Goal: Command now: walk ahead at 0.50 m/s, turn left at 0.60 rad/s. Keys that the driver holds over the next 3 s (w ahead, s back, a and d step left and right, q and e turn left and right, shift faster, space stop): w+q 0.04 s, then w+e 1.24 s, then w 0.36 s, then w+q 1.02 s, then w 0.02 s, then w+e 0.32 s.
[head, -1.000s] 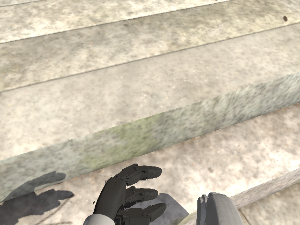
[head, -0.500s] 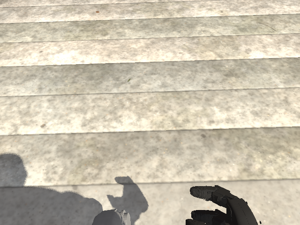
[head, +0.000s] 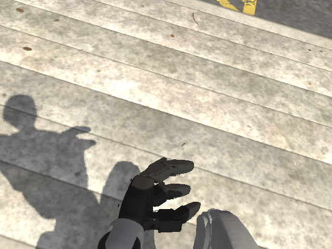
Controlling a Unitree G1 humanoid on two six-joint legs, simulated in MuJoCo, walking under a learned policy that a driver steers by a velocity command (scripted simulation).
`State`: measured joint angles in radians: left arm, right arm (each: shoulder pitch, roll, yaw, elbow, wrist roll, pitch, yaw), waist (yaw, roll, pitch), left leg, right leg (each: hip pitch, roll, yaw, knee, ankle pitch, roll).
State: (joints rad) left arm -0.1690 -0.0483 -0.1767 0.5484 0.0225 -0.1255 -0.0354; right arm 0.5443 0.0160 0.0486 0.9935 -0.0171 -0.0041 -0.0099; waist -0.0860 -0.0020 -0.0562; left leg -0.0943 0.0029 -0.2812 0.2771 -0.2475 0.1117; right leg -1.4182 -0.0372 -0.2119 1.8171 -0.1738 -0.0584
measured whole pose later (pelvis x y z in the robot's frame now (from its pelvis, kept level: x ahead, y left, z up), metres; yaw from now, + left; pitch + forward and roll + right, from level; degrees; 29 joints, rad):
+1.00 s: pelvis +0.56 -0.02 +0.15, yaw -20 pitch +3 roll +1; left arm 0.06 0.24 0.05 0.60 -0.01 -0.03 -0.06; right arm 0.39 -0.25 -0.04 0.86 0.00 -0.08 -0.02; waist -0.06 -0.03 0.00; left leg -0.04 0.13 0.18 0.80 -0.48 -0.06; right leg -0.57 0.01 -0.07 0.69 -0.15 -0.14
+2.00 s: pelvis +1.02 -0.27 +0.18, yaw -28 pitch +4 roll +0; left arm 0.14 0.21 0.05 0.64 0.01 -0.10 -0.01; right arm 0.37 -0.27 -0.06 0.80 0.03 -0.06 -0.01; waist -0.03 0.04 -0.04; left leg -0.44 0.00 -0.07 1.15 -0.41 0.01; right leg -0.40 0.00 -0.03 0.54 -0.22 -0.02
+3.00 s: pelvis +1.55 -0.40 +0.17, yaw -6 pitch +2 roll +0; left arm 0.16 0.27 0.06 0.71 -0.01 -0.09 -0.04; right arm 0.30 -0.28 -0.06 0.73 0.00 -0.07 0.00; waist -0.01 0.02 0.00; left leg -0.34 -0.05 -0.08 1.14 -0.41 0.02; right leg -0.40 0.08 0.00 0.53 -0.17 -0.08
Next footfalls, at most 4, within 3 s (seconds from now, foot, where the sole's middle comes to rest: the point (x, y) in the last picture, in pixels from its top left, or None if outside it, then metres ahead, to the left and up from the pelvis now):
0.06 right None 0.21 -0.11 -0.59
0.48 left None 0.41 0.18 -0.59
0.98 right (174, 181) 0.67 -0.14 -0.59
1.44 left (153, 116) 1.00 -0.08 -0.59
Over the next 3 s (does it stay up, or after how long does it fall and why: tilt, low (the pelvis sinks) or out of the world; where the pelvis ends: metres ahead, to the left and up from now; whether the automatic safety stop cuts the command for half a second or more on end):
stays up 1.55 -0.40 0.17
